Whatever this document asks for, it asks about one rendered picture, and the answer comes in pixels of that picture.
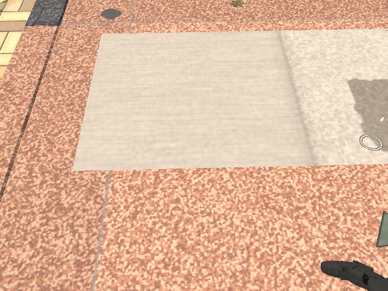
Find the right robot hand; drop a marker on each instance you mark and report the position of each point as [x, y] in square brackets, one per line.
[357, 273]

